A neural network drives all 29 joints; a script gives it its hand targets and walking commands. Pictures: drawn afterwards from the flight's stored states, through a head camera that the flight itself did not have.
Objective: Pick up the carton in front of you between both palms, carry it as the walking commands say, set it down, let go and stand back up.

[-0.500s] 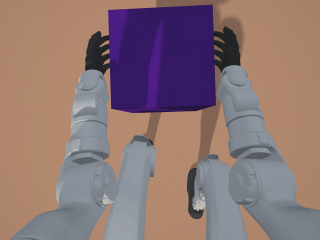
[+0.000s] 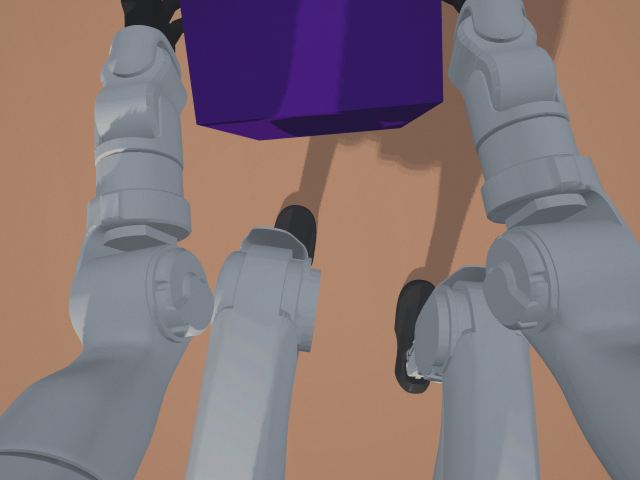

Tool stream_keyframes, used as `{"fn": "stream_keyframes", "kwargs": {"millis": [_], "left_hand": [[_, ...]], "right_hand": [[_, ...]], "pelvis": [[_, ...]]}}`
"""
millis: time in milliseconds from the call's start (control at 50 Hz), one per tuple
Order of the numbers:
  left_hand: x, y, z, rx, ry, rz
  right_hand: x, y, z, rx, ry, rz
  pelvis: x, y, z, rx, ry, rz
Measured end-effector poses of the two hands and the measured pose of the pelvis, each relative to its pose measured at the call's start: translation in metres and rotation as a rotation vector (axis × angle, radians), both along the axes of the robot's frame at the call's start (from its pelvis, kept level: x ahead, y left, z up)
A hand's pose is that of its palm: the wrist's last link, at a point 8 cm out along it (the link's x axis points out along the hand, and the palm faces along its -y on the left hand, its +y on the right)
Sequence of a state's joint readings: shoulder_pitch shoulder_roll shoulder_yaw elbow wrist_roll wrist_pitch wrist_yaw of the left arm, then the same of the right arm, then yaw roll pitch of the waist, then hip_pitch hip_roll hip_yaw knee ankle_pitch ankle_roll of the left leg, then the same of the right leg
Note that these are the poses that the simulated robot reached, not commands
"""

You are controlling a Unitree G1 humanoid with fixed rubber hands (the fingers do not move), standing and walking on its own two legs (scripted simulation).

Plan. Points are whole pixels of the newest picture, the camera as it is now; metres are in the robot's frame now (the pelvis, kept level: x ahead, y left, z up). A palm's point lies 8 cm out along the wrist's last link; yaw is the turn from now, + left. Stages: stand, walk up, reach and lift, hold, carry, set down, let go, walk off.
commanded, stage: set down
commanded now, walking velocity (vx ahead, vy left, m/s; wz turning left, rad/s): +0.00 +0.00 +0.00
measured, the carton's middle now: (317, 33) +0.52 +0.16 -0.24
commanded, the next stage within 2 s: none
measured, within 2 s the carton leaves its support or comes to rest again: rests again in 1.20 s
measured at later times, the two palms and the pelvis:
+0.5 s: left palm (162, 33) +0.47 +0.31 -0.18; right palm (468, 16) +0.55 +0.01 -0.20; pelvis +0.00 +0.00 -0.02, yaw +0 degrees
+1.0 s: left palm (160, 37) +0.47 +0.31 -0.20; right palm (460, 21) +0.55 +0.01 -0.21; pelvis +0.00 +0.00 -0.03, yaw +1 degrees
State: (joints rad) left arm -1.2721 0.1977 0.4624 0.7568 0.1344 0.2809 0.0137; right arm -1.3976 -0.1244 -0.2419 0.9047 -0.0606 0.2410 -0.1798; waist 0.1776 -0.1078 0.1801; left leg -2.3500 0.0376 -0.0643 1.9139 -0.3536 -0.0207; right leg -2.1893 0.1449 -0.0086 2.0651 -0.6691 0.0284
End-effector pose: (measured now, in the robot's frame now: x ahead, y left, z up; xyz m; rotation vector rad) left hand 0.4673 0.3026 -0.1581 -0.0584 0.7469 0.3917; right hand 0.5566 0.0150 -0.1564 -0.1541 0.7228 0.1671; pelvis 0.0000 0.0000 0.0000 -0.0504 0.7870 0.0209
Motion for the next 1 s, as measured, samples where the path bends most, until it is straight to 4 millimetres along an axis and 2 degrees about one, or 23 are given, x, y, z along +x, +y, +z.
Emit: {"fn": "stream_keyframes", "kwargs": {"millis": [120,360,600,1000], "left_hand": [[0.004,0.011,-0.011,0.014,0.012,0.012],[0.010,0.001,-0.020,-0.003,0.032,-0.038],[0.003,0.004,-0.031,0.006,0.057,-0.045],[0.002,0.012,-0.042,-0.005,0.062,-0.038]], "right_hand": [[0.002,0.010,-0.022,0.017,0.012,0.022],[0.003,-0.005,-0.031,0.006,0.032,0.029],[-0.007,-0.005,-0.049,0.024,0.053,0.064],[-0.004,-0.001,-0.053,0.074,0.034,0.106]], "pelvis": [[0.003,0.001,-0.011,0.013,-0.027,-0.009],[0.003,0.000,-0.021,0.024,-0.029,-0.024],[-0.005,-0.004,-0.028,0.044,-0.053,-0.040],[-0.005,-0.001,-0.029,0.048,-0.072,-0.029]]}}
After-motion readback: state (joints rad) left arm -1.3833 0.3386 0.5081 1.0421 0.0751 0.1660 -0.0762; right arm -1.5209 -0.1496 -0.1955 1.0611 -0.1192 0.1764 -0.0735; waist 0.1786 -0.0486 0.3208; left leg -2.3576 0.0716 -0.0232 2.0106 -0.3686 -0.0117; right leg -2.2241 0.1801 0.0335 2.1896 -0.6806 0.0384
